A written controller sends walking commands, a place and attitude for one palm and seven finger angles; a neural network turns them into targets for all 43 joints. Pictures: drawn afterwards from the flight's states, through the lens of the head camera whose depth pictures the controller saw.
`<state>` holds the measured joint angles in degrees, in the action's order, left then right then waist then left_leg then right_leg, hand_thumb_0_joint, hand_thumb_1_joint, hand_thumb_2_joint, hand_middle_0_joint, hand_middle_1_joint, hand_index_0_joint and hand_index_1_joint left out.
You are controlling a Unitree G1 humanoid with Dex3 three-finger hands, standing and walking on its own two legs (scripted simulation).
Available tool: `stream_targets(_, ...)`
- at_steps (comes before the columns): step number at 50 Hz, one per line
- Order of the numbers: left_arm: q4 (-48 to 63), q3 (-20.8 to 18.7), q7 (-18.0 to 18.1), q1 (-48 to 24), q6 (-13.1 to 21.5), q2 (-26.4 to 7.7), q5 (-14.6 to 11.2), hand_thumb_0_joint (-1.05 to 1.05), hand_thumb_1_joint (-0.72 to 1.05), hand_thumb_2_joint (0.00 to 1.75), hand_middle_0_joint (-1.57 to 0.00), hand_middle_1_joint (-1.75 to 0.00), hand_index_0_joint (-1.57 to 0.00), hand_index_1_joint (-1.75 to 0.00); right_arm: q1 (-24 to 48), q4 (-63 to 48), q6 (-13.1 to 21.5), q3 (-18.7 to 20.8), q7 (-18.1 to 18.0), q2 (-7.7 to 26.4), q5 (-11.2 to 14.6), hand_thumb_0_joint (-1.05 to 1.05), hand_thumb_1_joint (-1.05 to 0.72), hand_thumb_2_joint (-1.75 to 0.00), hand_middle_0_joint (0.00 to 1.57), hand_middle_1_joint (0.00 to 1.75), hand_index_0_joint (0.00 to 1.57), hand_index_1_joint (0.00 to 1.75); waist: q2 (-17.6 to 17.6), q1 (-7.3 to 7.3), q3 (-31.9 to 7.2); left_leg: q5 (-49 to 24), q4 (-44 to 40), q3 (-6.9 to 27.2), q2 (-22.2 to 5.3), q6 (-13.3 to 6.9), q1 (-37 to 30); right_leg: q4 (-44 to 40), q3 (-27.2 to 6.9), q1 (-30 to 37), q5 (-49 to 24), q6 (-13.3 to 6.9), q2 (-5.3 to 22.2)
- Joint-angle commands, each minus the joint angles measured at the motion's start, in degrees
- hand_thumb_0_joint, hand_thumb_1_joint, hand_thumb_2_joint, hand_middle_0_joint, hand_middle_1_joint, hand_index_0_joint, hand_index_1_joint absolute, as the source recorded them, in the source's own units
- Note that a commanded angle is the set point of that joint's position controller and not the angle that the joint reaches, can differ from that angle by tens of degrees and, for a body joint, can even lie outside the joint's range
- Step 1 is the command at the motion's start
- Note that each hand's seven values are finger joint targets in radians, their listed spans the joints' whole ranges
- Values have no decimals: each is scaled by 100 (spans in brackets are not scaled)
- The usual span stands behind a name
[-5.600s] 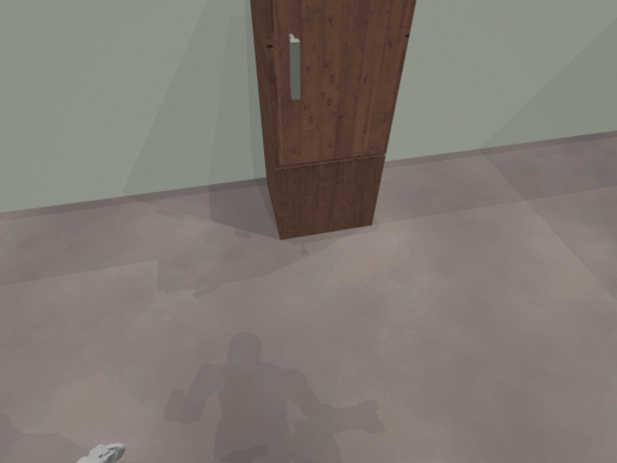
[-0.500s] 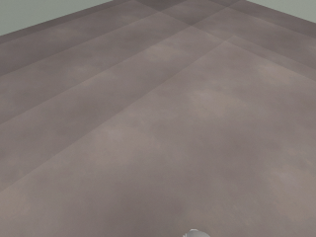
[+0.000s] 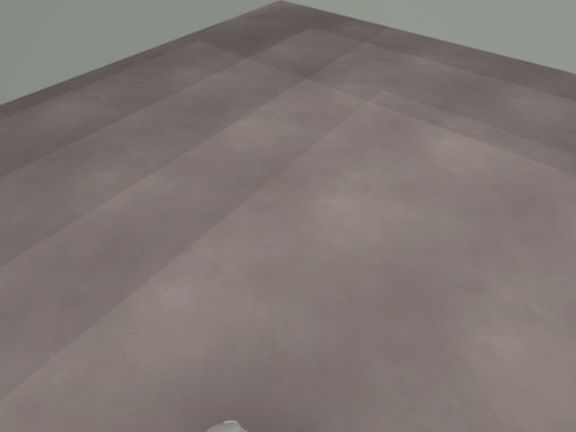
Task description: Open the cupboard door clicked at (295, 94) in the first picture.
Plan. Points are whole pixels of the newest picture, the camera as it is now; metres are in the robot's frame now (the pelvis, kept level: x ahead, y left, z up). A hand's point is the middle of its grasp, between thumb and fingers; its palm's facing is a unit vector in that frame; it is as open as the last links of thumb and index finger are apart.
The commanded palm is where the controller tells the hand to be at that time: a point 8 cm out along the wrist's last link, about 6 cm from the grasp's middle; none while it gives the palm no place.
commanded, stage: turn to face it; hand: left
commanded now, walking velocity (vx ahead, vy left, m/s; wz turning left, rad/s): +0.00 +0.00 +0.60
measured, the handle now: out of the picture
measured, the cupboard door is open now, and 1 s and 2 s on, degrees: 0 0 0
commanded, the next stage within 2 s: none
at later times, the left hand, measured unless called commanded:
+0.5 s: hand out of the picture +0.07 +0.25 -0.17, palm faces +0.28 -0.93 -0.24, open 7.4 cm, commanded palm none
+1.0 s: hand out of the picture -0.03 +0.17 -0.15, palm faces +0.55 -0.79 -0.27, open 7.4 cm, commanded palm none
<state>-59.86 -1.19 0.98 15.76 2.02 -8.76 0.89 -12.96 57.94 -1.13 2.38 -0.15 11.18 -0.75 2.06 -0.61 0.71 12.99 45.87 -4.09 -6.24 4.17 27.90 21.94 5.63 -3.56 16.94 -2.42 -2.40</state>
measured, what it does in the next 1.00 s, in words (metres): steps on the spot, turning left: left foot, then right foot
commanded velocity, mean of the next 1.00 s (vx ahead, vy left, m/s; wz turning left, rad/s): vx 0.00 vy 0.00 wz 0.60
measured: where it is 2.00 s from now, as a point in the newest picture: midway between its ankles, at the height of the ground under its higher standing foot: outside the picture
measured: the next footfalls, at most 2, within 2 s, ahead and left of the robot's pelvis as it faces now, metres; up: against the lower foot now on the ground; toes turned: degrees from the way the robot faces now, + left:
left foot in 0.08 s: +0.12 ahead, +0.11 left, +0.00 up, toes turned +11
right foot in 0.68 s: +0.09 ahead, -0.12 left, +0.00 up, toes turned +21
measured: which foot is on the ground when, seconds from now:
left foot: up 0.00-0.06, down 0.08-0.68, up 0.70-1.00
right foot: down 0.00-0.10, up 0.12-0.66, down 0.68-1.00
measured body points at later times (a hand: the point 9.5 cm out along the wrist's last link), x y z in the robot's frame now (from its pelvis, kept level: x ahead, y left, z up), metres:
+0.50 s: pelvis +0.03 +0.03 +0.00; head +0.06 +0.05 +0.45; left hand +0.06 +0.30 -0.15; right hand +0.13 -0.20 -0.14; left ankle +0.09 +0.11 -0.74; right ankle +0.04 -0.15 -0.68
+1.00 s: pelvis +0.04 -0.02 +0.00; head +0.09 -0.02 +0.45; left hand -0.06 +0.21 -0.13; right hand +0.24 -0.21 -0.16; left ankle -0.06 +0.11 -0.67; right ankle +0.05 -0.14 -0.74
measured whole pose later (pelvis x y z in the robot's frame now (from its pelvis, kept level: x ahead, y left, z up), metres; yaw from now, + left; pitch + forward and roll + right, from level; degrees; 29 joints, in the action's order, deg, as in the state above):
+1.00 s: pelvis +0.04 -0.02 +0.00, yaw +34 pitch +1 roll +2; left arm -52.0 -1.4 1.2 14.8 -0.4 -9.7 1.2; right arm -11.1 53.9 -5.6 5.4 1.4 15.9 -1.2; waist 1.2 -0.3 4.3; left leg 21.9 58.5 -1.0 -2.7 5.2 28.2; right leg 28.6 11.6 -9.0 20.1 0.3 7.0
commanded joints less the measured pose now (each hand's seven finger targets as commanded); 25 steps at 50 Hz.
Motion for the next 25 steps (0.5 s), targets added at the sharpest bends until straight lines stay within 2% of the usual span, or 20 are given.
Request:
stream_targets(1, 189, -247, 134, 162, -1, -923, 30, 0, 90, 90, -20, -30, -20, -30, 56, -261, 115, 37, 22, 258, -4, 0, -90, -90, 20, 30, 20, 30, -878, 88, 398, -35, -807, -164, 132, -164, -539, 4, -452, -243, -3353, -313, 1773)
stream_targets(2, 199, -265, 147, 151, -33, -942, 20, 0, 90, 90, -20, -30, -20, -30, -152, -205, 107, 60, 24, 307, -21, 0, -90, -90, 20, 30, 20, 30, -779, -5, 315, -308, -1142, -181, 203, -209, -850, 389, -298, -263, -3320, -190, 1707)
stream_targets(3, 203, -272, 147, 196, -67, -929, -6, 0, 90, 90, -20, -30, -20, -30, -469, -136, 102, 98, 19, 444, -38, 0, -90, -90, 20, 30, 20, 30, -422, -114, 102, -1041, -1478, -98, 215, -290, -1408, 1037, -137, -467, -3025, -20, 1604)
stream_targets(4, 259, -294, 136, 355, -110, -797, -51, 0, 90, 90, -20, -30, -20, -30, -806, -132, 129, 176, 6, 793, -83, 0, -90, -90, 20, 30, 20, 30, 523, -205, -180, -2471, -1803, 863, -442, -640, -1985, 2034, 183, -1034, -1792, 287, 1172)
stream_targets(5, 383, -253, 118, 492, -144, -562, -120, 0, 90, 90, -20, -30, -20, -30, -1041, -151, 119, 260, -4, 1236, -78, 0, -90, -90, 20, 30, 20, 30, 1819, -166, -308, -4306, -2221, 2320, -1608, -1391, -2411, 3398, 358, -1943, 1478, 602, 511)
stream_targets(6, 487, -254, 144, 293, -195, -649, -57, 0, 90, 90, -20, -30, -20, -30, -1057, -106, 65, 241, -57, 1186, -49, 0, -90, -90, 20, 30, 20, 30, 1316, -187, -420, -3364, -2662, 2692, -1815, -1770, -2092, 4262, -231, -2029, 2263, 581, 450)
stream_targets(7, 439, -283, 137, 110, -252, -612, -8, 0, 90, 90, -20, -30, -20, -30, -796, -122, 64, 241, -98, 1042, -42, 0, -90, -90, 20, 30, 20, 30, 1013, -145, -270, -2101, -2931, 2624, -1553, -1662, -1925, 4579, -456, -2381, 1811, 572, 636)
stream_targets(8, 492, -336, 98, -115, -259, -660, 18, 0, 90, 90, -20, -30, -20, -30, -564, -269, 73, 241, -99, 955, -31, 0, -90, -90, 20, 30, 20, 30, 658, -139, -138, -1320, -2998, 2540, -1351, -1527, -1659, 4702, -534, -2528, 1437, 580, 727)
stream_targets(10, 518, -382, 21, -213, -274, -654, 39, 0, 90, 90, -20, -30, -20, -30, -193, -417, 96, 217, -94, 842, -33, 0, -90, -90, 20, 30, 20, 30, 319, -17, -145, -530, -3122, 2005, -983, -1286, -1345, 4605, -597, -2492, 766, 623, 797)
stream_targets(11, 515, -399, 13, -116, -287, -616, 38, 0, 90, 90, -20, -30, -20, -30, -133, -472, 115, 227, -94, 849, -33, 0, -90, -90, 20, 30, 20, 30, 262, 7, -310, -440, -3143, 1915, -842, -1231, -1413, 4511, -609, -2460, 604, 647, 764)
stream_targets(13, 524, -421, 19, -79, -324, -630, 35, 0, 90, 90, -20, -30, -20, -30, -150, -510, 133, 260, -92, 871, -22, 0, -90, -90, 20, 30, 20, 30, 173, -1, -508, -384, -3163, 1891, -741, -1219, -1565, 4347, -621, -2498, 429, 695, 747)
stream_targets(16, 624, -451, 27, -180, -362, -645, 37, 0, 90, 90, -20, -30, -20, -30, -157, -558, 113, 324, -75, 937, -21, 0, -90, -90, 20, 30, 20, 30, 216, -25, -572, -138, -3190, 2021, -688, -1265, -1628, 4034, -626, -2569, 370, 772, 731)
stream_targets(18, 732, -460, 39, -358, -380, -656, 34, 0, 90, 90, -20, -30, -20, -30, -182, -560, 82, 365, -55, 975, -34, 0, -90, -90, 20, 30, 20, 30, 273, -70, -424, 82, -3213, 2211, -655, -1315, -1521, 3744, -609, -2561, 456, 797, 693)
stream_targets(23, 953, -469, 47, -580, -393, -766, 23, 0, 90, 90, -20, -30, -20, -30, -235, -620, 20, 455, -27, 1101, -55, 0, -90, -90, 20, 30, 20, 30, 538, -136, -419, 392, -3205, 2678, -560, -1355, -1612, 3213, -657, -2521, 639, 802, 547)
stream_targets(25, 1051, -460, 45, -688, -383, -795, 22, 0, 90, 90, -20, -30, -20, -30, -283, -632, 2, 482, -17, 1141, -62, 0, -90, -90, 20, 30, 20, 30, 635, -188, -430, 301, -3148, 2849, -514, -1375, -1647, 2932, -682, -2427, 747, 777, 473)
